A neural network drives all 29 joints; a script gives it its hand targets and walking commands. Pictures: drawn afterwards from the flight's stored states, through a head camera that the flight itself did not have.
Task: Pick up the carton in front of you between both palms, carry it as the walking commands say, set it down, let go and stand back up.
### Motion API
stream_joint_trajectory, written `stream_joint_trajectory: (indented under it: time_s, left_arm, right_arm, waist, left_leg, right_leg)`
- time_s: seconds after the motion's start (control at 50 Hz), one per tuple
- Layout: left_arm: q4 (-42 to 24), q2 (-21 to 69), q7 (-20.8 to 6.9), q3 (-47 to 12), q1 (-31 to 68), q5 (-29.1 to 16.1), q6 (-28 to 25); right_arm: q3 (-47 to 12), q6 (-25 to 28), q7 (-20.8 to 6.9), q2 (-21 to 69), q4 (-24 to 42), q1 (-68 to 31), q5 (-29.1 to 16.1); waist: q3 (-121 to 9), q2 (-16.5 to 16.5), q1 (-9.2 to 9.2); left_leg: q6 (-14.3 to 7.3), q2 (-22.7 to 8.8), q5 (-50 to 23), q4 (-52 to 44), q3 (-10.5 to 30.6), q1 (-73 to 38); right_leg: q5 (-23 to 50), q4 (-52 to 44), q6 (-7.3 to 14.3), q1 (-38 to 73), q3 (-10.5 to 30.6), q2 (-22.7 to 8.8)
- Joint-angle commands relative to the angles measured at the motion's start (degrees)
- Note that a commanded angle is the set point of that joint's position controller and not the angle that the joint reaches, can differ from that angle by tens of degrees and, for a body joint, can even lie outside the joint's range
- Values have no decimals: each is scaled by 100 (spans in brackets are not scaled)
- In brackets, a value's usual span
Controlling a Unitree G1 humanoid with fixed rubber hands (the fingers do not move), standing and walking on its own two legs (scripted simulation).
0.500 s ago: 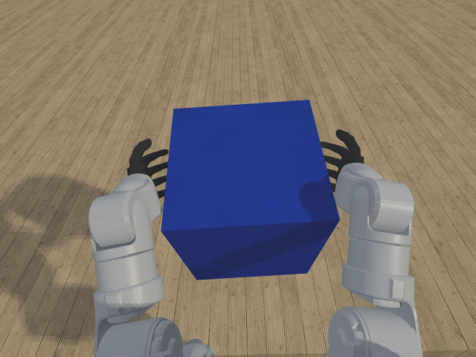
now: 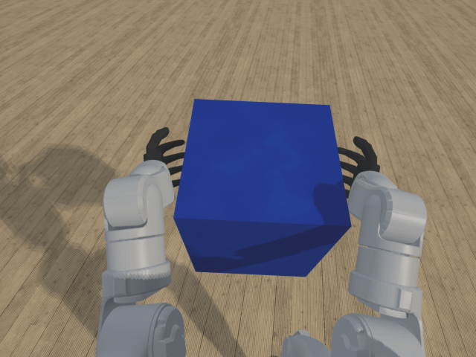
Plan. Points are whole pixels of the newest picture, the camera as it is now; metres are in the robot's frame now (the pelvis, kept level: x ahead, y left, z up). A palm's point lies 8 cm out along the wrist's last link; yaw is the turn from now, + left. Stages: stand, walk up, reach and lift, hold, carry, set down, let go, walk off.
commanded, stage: carry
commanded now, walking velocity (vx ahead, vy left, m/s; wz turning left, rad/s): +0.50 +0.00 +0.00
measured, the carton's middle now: (255, 197) +0.36 +0.03 +0.09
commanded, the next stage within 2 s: none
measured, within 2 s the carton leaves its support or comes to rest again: neither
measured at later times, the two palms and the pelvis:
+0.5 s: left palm (196, 42) +0.60 +0.17 +0.26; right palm (358, 51) +0.61 -0.14 +0.26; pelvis +0.27 +0.02 +0.09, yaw -1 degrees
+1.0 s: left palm (217, 31) +0.86 +0.16 +0.19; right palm (331, 37) +0.85 -0.14 +0.20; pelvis +0.55 +0.01 +0.10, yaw -1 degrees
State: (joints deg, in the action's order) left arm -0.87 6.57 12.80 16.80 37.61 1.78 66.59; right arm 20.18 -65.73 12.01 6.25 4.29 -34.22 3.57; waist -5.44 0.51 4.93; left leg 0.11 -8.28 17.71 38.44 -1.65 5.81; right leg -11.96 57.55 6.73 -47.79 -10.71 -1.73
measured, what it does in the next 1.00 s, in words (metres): climbs: left foot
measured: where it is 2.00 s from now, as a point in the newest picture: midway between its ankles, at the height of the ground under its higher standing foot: (251, 181)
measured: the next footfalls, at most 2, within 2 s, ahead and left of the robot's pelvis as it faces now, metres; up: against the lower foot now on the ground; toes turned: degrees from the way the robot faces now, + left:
left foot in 0.54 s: +0.45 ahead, +0.12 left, +0.00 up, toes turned +6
right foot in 1.02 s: +0.71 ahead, -0.09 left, +0.00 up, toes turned -10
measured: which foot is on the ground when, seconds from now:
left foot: up 0.00-0.52, down 0.54-1.00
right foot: down 0.00-0.54, up 0.56-1.00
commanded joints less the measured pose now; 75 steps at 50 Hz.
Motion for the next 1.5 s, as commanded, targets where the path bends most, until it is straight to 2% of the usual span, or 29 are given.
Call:
stream_joint_trajectory:
  time_s: [0.0,0.04,0.08,0.14,0.28,0.42,0.48,0.5,0.52,0.54,0.56,0.6,0.62,0.66,0.72,0.8,0.92,0.98,1.0,1.02,1.04,1.1,1.14,1.22,1.34,1.4,1.44,1.46,1.48]
  left_arm:
    - [-223,4349,-89,-3330,3180,-1159,-115]
    - [-673,4783,-211,-3585,3749,-1403,-272]
    - [-988,5160,-342,-3777,4116,-1599,-389]
    - [-1147,4850,-352,-3785,3683,-1509,-534]
    - [-1183,3775,-109,-3338,2466,-965,-415]
    - [-754,3397,-30,-3051,2543,-730,-136]
    - [-463,3505,-5,-2981,2736,-662,-93]
    - [-342,3551,-6,-2947,2759,-652,-79]
    - [-247,3571,-3,-2921,2800,-664,-64]
    - [-104,3790,-3,-2917,2876,-731,-58]
    - [-113,3871,-9,-2939,3051,-760,-80]
    - [48,4469,-85,-2996,3229,-829,-170]
    - [80,4762,-139,-3046,3255,-824,-243]
    - [42,5157,-216,-3183,3268,-767,-427]
    - [-79,5237,-216,-3392,3024,-655,-706]
    - [-351,5074,-222,-3663,2241,-694,-916]
    - [-1298,4816,-322,-4117,978,-921,-838]
    - [-1795,4631,-386,-4262,100,-922,-692]
    - [-1753,4682,-413,-4225,-409,-903,-626]
    - [-1811,4554,-405,-4137,-535,-809,-582]
    - [-1817,4564,-415,-4066,-962,-818,-556]
    - [-2515,5044,-566,-4223,-1148,-921,-520]
    - [-2938,5170,-666,-4370,-1175,-1059,-530]
    - [-3440,4846,-779,-4601,-1681,-1232,-486]
    - [-3595,3690,-590,-4528,-2177,-1175,-189]
    - [-3546,3305,-469,-4444,-2178,-1146,-37]
    - [-3520,3133,-401,-4419,-2143,-1124,47]
    - [-3503,3028,-371,-4388,-2129,-1123,82]
    - [-3644,3034,-353,-4439,-2097,-1149,115]
  right_arm:
    - [-2725,-15,8,3594,-2,-3087,-586]
    - [-2908,86,-95,4190,219,-3492,-726]
    - [-3127,213,-143,4429,432,-3765,-788]
    - [-3551,354,-124,4409,649,-3636,-926]
    - [-3790,266,-26,3831,891,-3096,-1167]
    - [-3405,-20,8,3628,224,-3061,-1060]
    - [-3132,-59,24,3635,-225,-3030,-924]
    - [-3032,-59,34,3624,-454,-2907,-870]
    - [-2923,-56,35,3577,-610,-2751,-781]
    - [-2833,-31,73,3510,-701,-2970,-702]
    - [-2831,10,71,3712,-736,-2910,-731]
    - [-2989,141,-55,4201,-496,-3183,-795]
    - [-3132,234,-134,4476,-323,-3419,-872]
    - [-3403,435,-262,4891,-66,-3686,-978]
    - [-3678,715,-324,4975,152,-3439,-1020]
    - [-3926,924,-311,4808,382,-2593,-981]
    - [-4174,836,-361,4661,966,-946,-979]
    - [-4319,662,-395,4611,1275,22,-1010]
    - [-4390,579,-394,4521,1449,77,-1052]
    - [-4531,471,-413,4553,1720,124,-1156]
    - [-4663,408,-444,4489,2001,155,-1222]
    - [-4955,377,-578,5031,2449,224,-1479]
    - [-5038,399,-644,5213,2667,509,-1503]
    - [-5042,356,-610,4939,3055,1266,-1315]
    - [-4810,45,-394,3803,3200,1807,-1141]
    - [-4654,-83,-315,3397,3145,1898,-1134]
    - [-4514,-141,-266,3209,2963,2036,-1112]
    - [-4437,-157,-238,3141,2881,2074,-1095]
    - [-4402,-146,-222,3095,2822,2050,-1110]
  waist:
    - [-3717,-1714,-35]
    - [-2883,-707,-139]
    - [-2573,-659,-343]
    - [-2457,-344,-123]
    - [-2246,-774,-158]
    - [-1466,-889,-103]
    - [-1472,-762,-450]
    - [-1870,-451,-606]
    - [-2316,298,-786]
    - [-2523,1589,-662]
    - [-2445,1681,-699]
    - [-2177,537,-739]
    - [-2046,300,-720]
    - [-2075,515,-641]
    - [-2160,613,-648]
    - [-2027,635,-627]
    - [-1631,888,-676]
    - [-2018,621,-582]
    - [-2431,268,-438]
    - [-3008,-1149,-361]
    - [-2685,-1807,-357]
    - [-1933,-365,-377]
    - [-1719,-558,-394]
    - [-1250,-843,-419]
    - [-476,-922,-387]
    - [-282,-957,-390]
    - [-656,-613,-497]
    - [-965,-59,-622]
    - [-1505,1464,-652]
  left_leg:
    - [-200,1289,-138,5679,1018,2785]
    - [-465,892,-67,6311,909,3766]
    - [-563,682,-136,6369,812,4173]
    - [-472,624,586,5128,534,4478]
    - [-197,292,-338,2698,66,4748]
    - [-209,599,-1067,-131,-618,3154]
    - [-273,954,-1351,-1295,-990,1634]
    - [-331,852,-1258,-1261,-870,416]
    - [-503,-273,-732,-1425,740,-631]
    - [-1227,-1558,-981,-1828,3167,-1928]
    - [-1481,-1517,-890,-2022,3611,-2006]
    - [-1280,-1205,-1101,-1894,2598,-1431]
    - [-1088,-1066,-1138,-2015,2134,-1032]
    - [-854,-853,-972,-2293,1485,-751]
    - [-935,-741,-1201,-2507,1055,-979]
    - [-882,-548,-2532,-2464,515,-1517]
    - [-674,-340,-3943,-2090,-80,-1898]
    - [-296,-142,-4501,-631,-630,-959]
    - [-104,-128,-3035,342,-696,121]
    - [131,439,-1370,1997,-649,2193]
    - [153,978,1040,2763,-373,3681]
    - [-15,248,430,2702,165,3721]
    - [69,162,8,1927,-6,3229]
    - [268,222,-727,482,-425,2996]
    - [95,369,-1663,-814,-841,2537]
    - [-32,414,-1451,-1047,-1077,2021]
    - [-102,811,-747,-1157,-1454,516]
    - [-225,213,-213,-1394,-531,-597]
    - [-980,-1346,768,-2146,2130,-1729]
  right_leg:
    - [621,-3460,1203,5335,5546,-1699]
    - [182,-2897,996,4749,4368,-1501]
    - [-419,-2916,752,4449,3625,-1465]
    - [96,-3036,750,4863,3103,-1334]
    - [1094,-3463,812,5242,2012,-1274]
    - [1612,-3784,272,4749,1177,-997]
    - [2756,-2886,-129,4483,773,-942]
    - [2721,-2003,-353,4016,467,-741]
    - [1150,-639,-646,3141,358,-548]
    - [-1081,598,-807,1265,559,268]
    - [-1705,1423,-689,517,1014,274]
    - [-1202,1635,-562,283,1202,-126]
    - [-875,1324,-583,438,1238,-302]
    - [-432,808,-681,754,1145,-357]
    - [-129,111,-849,736,963,-334]
    - [253,-1351,-908,772,634,-296]
    - [960,-3182,-749,1481,111,45]
    - [1268,-3890,-511,3834,-209,174]
    - [906,-3684,-313,5216,605,-541]
    - [999,-3428,500,7068,2982,-2049]
    - [1356,-3863,815,7388,3853,-2296]
    - [1635,-4165,328,5966,2564,-1991]
    - [1103,-4523,53,5238,1819,-1688]
    - [963,-4891,86,4852,1038,-1363]
    - [1316,-4899,-104,4645,603,-1263]
    - [1478,-4489,-215,4612,461,-1294]
    - [2307,-2972,-423,4140,-42,-931]
    - [1819,-1701,-646,3233,-161,-706]
    - [240,190,-938,1694,-2,-86]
